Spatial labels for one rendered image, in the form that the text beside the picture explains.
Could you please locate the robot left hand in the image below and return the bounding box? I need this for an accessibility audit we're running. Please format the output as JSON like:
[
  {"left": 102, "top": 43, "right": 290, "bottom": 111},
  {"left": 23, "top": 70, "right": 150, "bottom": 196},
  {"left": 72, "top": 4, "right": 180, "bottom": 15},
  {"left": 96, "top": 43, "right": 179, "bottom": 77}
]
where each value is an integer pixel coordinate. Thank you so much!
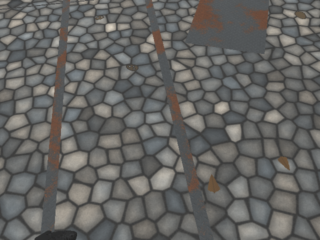
[{"left": 34, "top": 230, "right": 77, "bottom": 240}]

